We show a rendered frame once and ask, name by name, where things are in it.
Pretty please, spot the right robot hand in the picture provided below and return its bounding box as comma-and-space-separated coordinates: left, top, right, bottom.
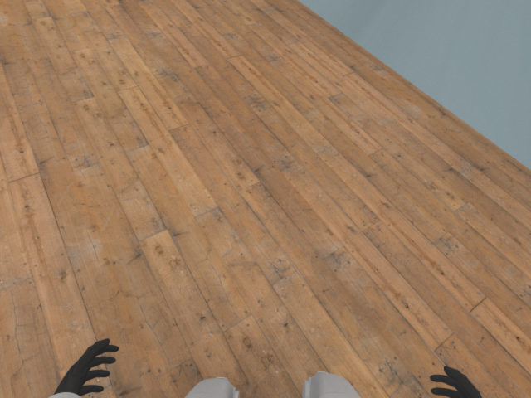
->
430, 366, 482, 398

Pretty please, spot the right robot thigh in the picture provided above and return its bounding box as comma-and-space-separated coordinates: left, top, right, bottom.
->
302, 373, 361, 398

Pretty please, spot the left robot thigh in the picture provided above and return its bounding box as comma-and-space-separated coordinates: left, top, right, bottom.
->
184, 378, 240, 398

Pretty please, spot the robot thigh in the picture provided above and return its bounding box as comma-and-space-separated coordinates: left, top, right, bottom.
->
184, 378, 240, 398
302, 373, 361, 398

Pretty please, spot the left robot hand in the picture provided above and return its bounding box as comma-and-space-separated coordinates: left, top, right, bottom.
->
54, 338, 119, 396

